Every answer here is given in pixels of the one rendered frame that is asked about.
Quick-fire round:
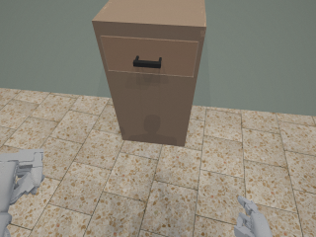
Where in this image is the left robot hand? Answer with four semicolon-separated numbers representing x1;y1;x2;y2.
0;148;45;213

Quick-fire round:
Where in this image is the right robot hand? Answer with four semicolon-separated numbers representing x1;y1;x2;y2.
234;196;273;237

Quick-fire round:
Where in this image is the robot left forearm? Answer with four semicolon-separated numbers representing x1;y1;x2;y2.
0;212;13;237

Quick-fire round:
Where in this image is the cabinet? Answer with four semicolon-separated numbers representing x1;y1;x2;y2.
92;0;206;147

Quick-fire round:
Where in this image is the drawer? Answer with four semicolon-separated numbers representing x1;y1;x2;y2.
101;36;198;77

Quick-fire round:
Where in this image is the handle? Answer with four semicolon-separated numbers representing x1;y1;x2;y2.
132;55;162;69

